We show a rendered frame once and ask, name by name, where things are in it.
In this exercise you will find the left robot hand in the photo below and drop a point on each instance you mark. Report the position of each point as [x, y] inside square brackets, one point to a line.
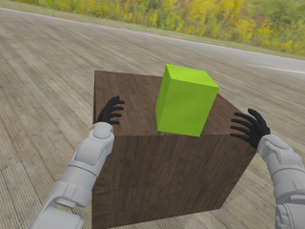
[106, 114]

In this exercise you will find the robot left forearm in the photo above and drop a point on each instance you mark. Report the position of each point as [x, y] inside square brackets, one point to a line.
[75, 185]

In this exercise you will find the robot left upper arm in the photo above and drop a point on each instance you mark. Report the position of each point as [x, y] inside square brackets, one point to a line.
[54, 218]

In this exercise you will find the carton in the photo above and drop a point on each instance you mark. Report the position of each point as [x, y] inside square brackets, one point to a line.
[185, 99]

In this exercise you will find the right robot hand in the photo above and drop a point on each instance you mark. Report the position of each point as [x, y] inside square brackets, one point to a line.
[258, 128]

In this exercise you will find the robot right upper arm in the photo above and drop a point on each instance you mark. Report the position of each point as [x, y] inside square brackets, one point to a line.
[289, 216]

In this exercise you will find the pedestal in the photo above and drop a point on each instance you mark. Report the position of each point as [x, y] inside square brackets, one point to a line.
[151, 175]

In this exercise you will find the robot right forearm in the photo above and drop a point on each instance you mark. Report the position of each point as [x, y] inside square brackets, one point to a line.
[286, 170]

